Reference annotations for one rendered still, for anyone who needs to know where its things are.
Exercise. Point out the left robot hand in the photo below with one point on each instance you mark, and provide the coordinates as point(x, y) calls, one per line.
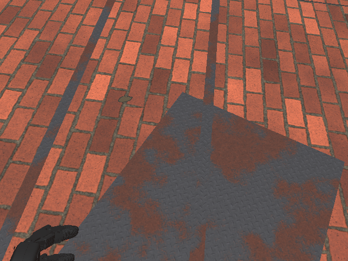
point(30, 249)

